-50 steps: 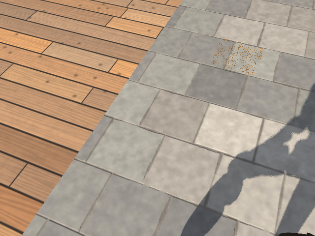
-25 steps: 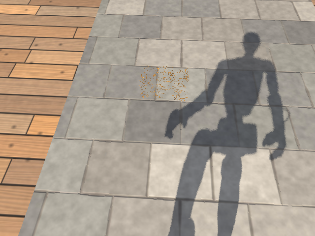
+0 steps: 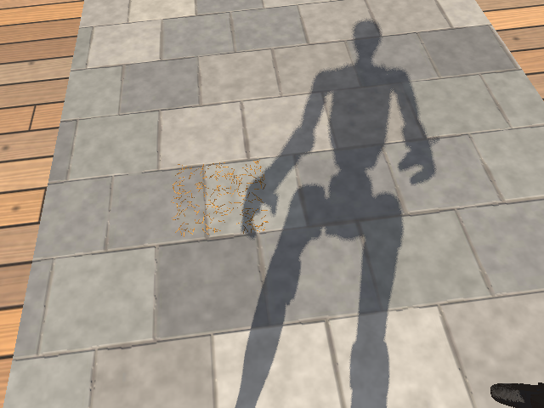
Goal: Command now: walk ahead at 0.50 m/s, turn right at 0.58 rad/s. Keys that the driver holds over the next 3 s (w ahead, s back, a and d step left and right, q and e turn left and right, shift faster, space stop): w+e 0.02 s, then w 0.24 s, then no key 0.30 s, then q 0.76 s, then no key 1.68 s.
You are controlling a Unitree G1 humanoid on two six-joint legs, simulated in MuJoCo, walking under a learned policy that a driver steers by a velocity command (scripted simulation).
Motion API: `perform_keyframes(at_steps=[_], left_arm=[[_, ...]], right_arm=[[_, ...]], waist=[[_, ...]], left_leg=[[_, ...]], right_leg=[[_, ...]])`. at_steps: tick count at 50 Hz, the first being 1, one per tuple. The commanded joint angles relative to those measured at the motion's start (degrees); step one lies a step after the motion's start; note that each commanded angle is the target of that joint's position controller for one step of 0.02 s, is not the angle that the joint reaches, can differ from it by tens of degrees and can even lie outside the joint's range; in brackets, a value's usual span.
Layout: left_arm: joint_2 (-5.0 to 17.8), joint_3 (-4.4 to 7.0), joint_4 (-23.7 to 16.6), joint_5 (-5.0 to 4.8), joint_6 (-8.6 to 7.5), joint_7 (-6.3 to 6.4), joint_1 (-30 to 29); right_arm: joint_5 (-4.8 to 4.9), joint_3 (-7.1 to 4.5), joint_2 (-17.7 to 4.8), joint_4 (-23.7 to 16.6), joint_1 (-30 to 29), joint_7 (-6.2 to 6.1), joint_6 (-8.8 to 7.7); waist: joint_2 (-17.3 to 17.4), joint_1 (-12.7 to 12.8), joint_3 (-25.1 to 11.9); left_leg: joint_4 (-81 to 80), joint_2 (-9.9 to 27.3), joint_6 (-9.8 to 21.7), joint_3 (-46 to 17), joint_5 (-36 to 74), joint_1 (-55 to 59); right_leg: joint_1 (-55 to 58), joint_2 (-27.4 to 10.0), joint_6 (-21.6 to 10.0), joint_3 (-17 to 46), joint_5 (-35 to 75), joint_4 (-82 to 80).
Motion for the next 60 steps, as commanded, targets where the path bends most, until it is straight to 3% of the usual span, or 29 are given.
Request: perform_keyframes(at_steps=[1,6,7,8,9,10,11,13,14,18,21,25,29,30,31,32,33,35,37,40,45,48,49,50,51,52,54,57,60], left_arm=[[10.4,2.88,-3.0,-0.42,-0.45,0.71,0.5],[8.8,2.48,-1.5,0.04,-0.03,0.91,1.6],[7.7,2.10,-1.6,0.19,0.06,0.80,1.3],[5.3,1.09,-2.1,0.62,-0.02,0.55,1.4],[2.2,0.02,-2.7,0.13,-0.50,0.61,8.0],[3.3,-0.21,-2.5,-0.89,-1.00,0.69,10.4],[8.3,0.90,-2.6,-1.40,-1.18,0.64,5.2],[8.2,0.89,-4.7,-0.05,-1.36,0.49,-3.8],[7.5,1.08,-4.9,0.57,-1.40,0.40,-4.7],[3.2,0.14,-4.4,1.17,-0.84,0.51,-2.9],[1.4,-0.79,-4.6,1.20,-0.66,0.32,-6.1],[2.6,-0.49,-5.5,1.00,-0.57,-0.33,-11.6],[4.7,0.54,-4.5,2.05,-1.06,-0.43,-9.4],[8.1,1.33,-4.4,2.79,-1.20,0.23,-7.4],[9.8,1.52,-4.7,3.59,-0.66,0.84,-5.8],[5.6,0.65,-4.2,3.03,0.32,0.96,-4.2],[4.2,0.10,-3.7,2.26,0.85,0.78,-4.0],[7.7,1.15,-3.5,1.43,1.42,1.11,-7.4],[7.5,1.16,-3.8,1.76,1.47,1.42,-13.2],[6.4,1.19,-3.0,2.31,1.63,1.77,-16.5],[8.0,1.84,-0.8,1.59,2.26,2.55,-16.2],[8.4,2.06,0.3,-0.09,3.07,2.58,-16.9],[6.6,1.83,1.6,-0.32,3.40,2.44,-14.4],[3.2,1.07,1.0,1.69,3.63,2.02,-12.1],[4.7,1.53,-2.0,1.95,3.40,2.52,-19.2],[6.2,2.05,-2.1,1.37,3.41,2.79,-20.5],[7.1,2.93,0.5,1.25,3.66,3.46,-16.9],[6.4,3.13,1.2,1.18,3.16,3.39,-15.5],[5.1,2.62,1.0,0.71,2.56,3.20,-16.6]], right_arm=[[0.80,-0.50,-3.4,-4.7,-5.7,0.64,-1.06],[0.73,-1.54,-6.2,-3.8,-1.7,1.61,-2.32],[0.37,-2.19,-7.1,-2.5,2.6,1.34,-2.52],[-0.43,-2.92,-9.1,-1.5,9.2,1.04,-2.82],[-1.27,-4.23,-14.3,-0.3,16.6,0.91,-2.64],[0.36,-4.38,-13.3,2.3,20.7,1.69,-1.96],[1.40,-3.02,-8.7,1.6,18.0,1.76,-1.82],[0.40,-1.76,-5.6,0.9,12.4,1.53,-1.02],[-0.16,-1.16,-4.3,0.9,10.3,1.39,-1.03],[-0.12,-0.95,-5.0,2.6,9.6,1.01,-1.36],[0.48,-1.41,-7.2,4.0,9.7,0.21,-0.17],[0.94,-1.18,-7.5,6.3,12.7,-0.20,1.24],[1.73,-0.72,-6.7,7.6,12.1,-0.30,2.10],[0.71,-0.08,-5.2,7.5,13.8,-0.20,1.67],[-0.33,1.12,-1.7,8.0,19.7,0.12,1.02],[0.37,1.70,-1.3,8.4,19.8,0.02,1.44],[1.35,0.64,-4.9,7.3,15.8,-0.08,2.46],[1.71,-0.92,-7.6,6.3,12.9,-1.22,4.97],[1.60,-1.43,-6.5,6.6,14.3,-2.26,7.38],[1.22,-1.52,-4.2,5.7,14.8,-2.66,8.60],[1.09,-1.53,-4.5,2.5,11.0,-1.00,8.39],[0.70,-2.42,-5.4,3.4,15.1,0.08,8.32],[0.19,-3.05,-7.0,3.5,16.1,0.03,8.29],[0.18,-4.50,-13.6,1.8,15.7,-1.12,8.24],[-1.79,-4.47,-16.3,0.1,15.2,-0.73,7.23],[-2.45,-4.15,-14.5,-0.3,13.5,-0.51,5.86],[-0.04,-3.46,-10.9,-1.2,8.0,-1.04,4.78],[0.74,-2.43,-8.3,-1.7,8.2,-2.04,5.01],[0.97,-2.78,-8.9,-1.8,10.3,-2.67,5.32]], waist=[[-7.0,0.5,-1.9],[-9.4,-1.8,-2.2],[-9.2,-4.1,-3.9],[-6.7,-7.1,-10.0],[5.9,-6.7,-18.9],[17.0,-6.9,-20.1],[8.9,-8.2,-11.8],[1.9,-7.1,-2.7],[2.3,-5.6,-1.0],[3.5,-2.9,-3.7],[3.7,-3.8,-6.1],[3.7,-6.0,-6.3],[1.9,-3.3,-6.4],[-1.6,-3.2,-9.3],[-9.3,-5.2,-15.2],[-13.5,-2.8,-20.0],[-12.5,-1.3,-17.3],[-8.9,-2.0,-11.5],[-9.6,-5.0,-7.5],[-10.9,-6.0,-6.5],[-10.5,-4.6,-8.7],[-8.5,-7.1,-8.4],[-3.4,-7.0,-6.1],[14.7,-4.4,-3.6],[16.2,-7.3,-2.7],[10.4,-7.0,-3.1],[5.4,-3.9,-3.4],[5.6,-3.5,-6.2],[5.2,-4.5,-6.9]], left_leg=[[-7.5,-4.1,-0.3,2.6,7.1,9.2],[-12.3,-3.7,3.9,2.6,0.5,13.4],[-14.2,-4.5,5.5,4.0,-0.6,19.4],[-13.2,0.1,8.4,-0.1,-1.0,30.6],[-14.1,11.8,16.6,-19.8,-7.0,50.8],[-22.9,17.8,21.3,-40.0,-24.1,56.2],[-25.0,16.4,19.1,-37.1,-32.3,50.6],[-26.3,11.6,16.6,-22.6,-22.3,37.4],[-27.0,9.8,16.1,-18.1,-12.3,32.9],[-25.7,7.1,16.8,-4.8,28.3,28.5],[-25.4,4.9,15.5,1.4,32.9,27.6],[-23.8,5.2,14.3,1.7,26.7,30.3],[-15.6,3.9,11.2,-0.4,19.3,30.3],[-10.7,0.9,8.4,0.6,13.3,26.5],[-2.7,-3.1,5.1,2.3,-6.6,16.2],[5.6,-4.6,2.8,2.5,-30.3,13.5],[12.2,-4.5,1.6,1.5,-39.7,9.5],[21.8,-3.5,0.2,2.4,-35.9,4.9],[22.6,-2.4,-1.0,2.8,-29.9,8.7],[18.7,-2.3,-1.1,5.7,-24.3,13.5],[6.5,-1.2,1.5,7.3,-18.8,17.8],[-6.3,-3.7,5.3,10.0,-11.5,25.5],[-13.2,-2.7,7.8,5.7,-7.1,28.0],[-20.4,11.3,14.0,-14.9,7.1,31.7],[-24.6,17.3,23.0,-25.7,7.5,26.2],[-25.3,14.8,22.2,-22.5,1.9,25.6],[-23.6,9.5,15.9,-15.6,-3.1,27.0],[-22.1,7.0,15.2,-12.6,4.5,29.0],[-21.0,6.4,15.6,-13.4,6.2,33.5]], right_leg=[[-5.7,-11.6,-7.6,9.7,6.8,-5.4],[2.1,-15.5,-5.7,14.5,8.8,2.1],[2.1,-13.5,-4.6,13.6,14.0,6.5],[-0.7,-10.4,-2.8,10.6,14.3,17.6],[-16.7,-3.0,1.5,3.9,0.9,37.1],[-30.2,-0.7,3.3,2.4,-20.8,49.5],[-35.6,-3.7,3.0,4.7,-17.9,54.0],[-35.0,-7.9,2.8,0.8,-10.2,50.8],[-32.4,-9.8,3.1,0.4,-7.5,47.1],[-24.4,-9.8,6.0,-3.3,-6.1,36.1],[-18.8,-8.9,6.7,-5.3,4.4,24.2],[-15.0,-7.2,5.9,-5.2,12.0,14.7],[-5.2,-6.3,2.3,-5.3,18.1,2.9],[3.6,-11.8,0.0,-0.6,38.0,3.9],[17.6,-21.7,-6.8,7.3,55.5,9.2],[19.0,-27.5,-12.3,12.6,55.3,8.5],[16.4,-27.2,-12.6,13.9,47.5,6.2],[8.6,-25.9,-10.7,11.3,29.6,1.4],[-2.2,-23.3,-8.9,5.6,18.1,-3.1],[-8.7,-20.8,-8.3,-1.8,12.5,-4.9],[-5.0,-23.6,-8.2,-4.0,12.2,-3.3],[-6.6,-22.1,-3.6,-7.3,6.1,2.7],[-10.6,-19.0,0.7,-10.8,-1.2,10.0],[-23.1,-10.5,7.6,-17.5,-17.1,27.6],[-29.2,-4.3,8.2,-8.6,-26.7,38.4],[-29.8,-5.7,7.2,-4.3,-23.1,43.7],[-30.1,-7.3,6.5,-2.7,-13.7,44.0],[-27.5,-6.1,7.9,-2.6,-7.9,44.7],[-28.2,-5.6,9.0,-2.0,-6.3,37.3]])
